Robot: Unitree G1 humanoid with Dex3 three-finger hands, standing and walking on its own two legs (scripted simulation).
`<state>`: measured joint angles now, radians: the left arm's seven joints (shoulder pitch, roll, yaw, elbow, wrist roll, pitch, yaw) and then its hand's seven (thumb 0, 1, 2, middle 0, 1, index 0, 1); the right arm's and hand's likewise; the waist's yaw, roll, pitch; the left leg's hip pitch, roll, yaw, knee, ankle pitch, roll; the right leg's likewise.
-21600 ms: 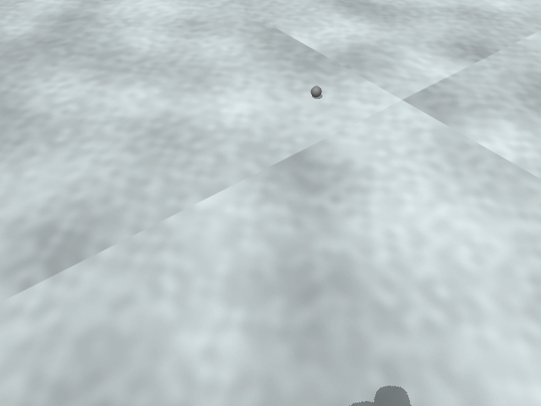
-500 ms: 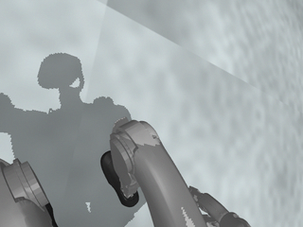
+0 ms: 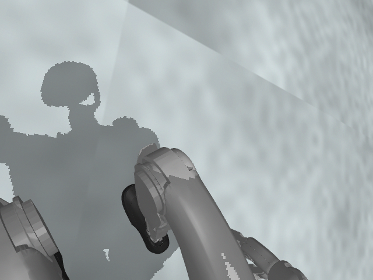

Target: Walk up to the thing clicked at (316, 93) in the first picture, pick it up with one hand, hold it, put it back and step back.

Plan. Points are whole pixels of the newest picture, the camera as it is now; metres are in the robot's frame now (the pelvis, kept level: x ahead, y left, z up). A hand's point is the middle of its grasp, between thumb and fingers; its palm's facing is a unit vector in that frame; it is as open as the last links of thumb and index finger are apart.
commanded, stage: close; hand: left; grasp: from above
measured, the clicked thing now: out of the picture +0.46 +0.37 -0.28
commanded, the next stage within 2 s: settle in 0.64 s
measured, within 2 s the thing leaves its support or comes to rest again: leaves its support in 1.02 s
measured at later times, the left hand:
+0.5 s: hand out of the picture +0.45 +0.36 -0.26, palm faces -0.42 -0.18 -0.89, open 8.8 cm
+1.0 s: hand out of the picture +0.45 +0.36 -0.25, palm faces -0.42 -0.18 -0.89, open 8.7 cm
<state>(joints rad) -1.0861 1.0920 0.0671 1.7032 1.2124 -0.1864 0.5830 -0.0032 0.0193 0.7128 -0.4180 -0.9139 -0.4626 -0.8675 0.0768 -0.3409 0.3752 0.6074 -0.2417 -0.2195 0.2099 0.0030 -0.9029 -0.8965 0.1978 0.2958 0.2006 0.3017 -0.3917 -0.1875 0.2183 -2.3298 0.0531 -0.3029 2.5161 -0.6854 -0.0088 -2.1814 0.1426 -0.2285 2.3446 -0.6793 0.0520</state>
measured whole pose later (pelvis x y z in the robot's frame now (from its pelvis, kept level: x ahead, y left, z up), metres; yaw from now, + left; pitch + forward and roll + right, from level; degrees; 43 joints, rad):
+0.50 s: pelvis +0.00 +0.00 +0.00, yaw +0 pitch +26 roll -16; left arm -1.08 1.10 0.07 1.69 1.21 -0.19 0.56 -0.03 0.13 0.52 -0.54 -0.76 -0.69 -0.74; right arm 0.08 -0.35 0.37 0.61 -0.24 -0.21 0.21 0.00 -0.90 -0.90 0.20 0.30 0.20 0.30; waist -0.39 -0.19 0.21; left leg -2.33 0.05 -0.30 2.52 -0.69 0.00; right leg -2.18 0.14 -0.23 2.34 -0.68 0.06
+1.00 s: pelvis +0.00 +0.00 +0.00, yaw +0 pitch +27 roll -15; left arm -1.06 1.08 0.09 1.62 1.20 -0.17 0.51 -0.04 0.10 0.45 -0.65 -0.68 -0.81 -0.62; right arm 0.10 -0.35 0.37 0.60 -0.23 -0.20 0.21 0.00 -0.91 -0.90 0.20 0.30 0.20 0.30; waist -0.38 -0.18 0.20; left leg -2.33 0.05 -0.30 2.51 -0.69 -0.01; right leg -2.18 0.14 -0.23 2.34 -0.68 0.05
